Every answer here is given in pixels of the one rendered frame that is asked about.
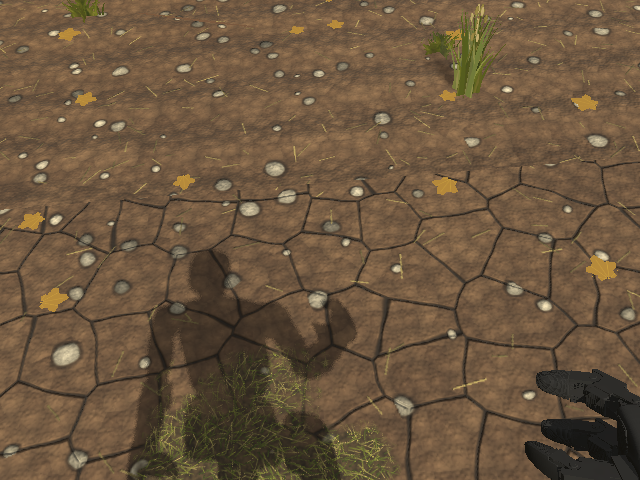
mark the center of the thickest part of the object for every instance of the robot right hand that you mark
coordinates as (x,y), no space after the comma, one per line
(616,451)

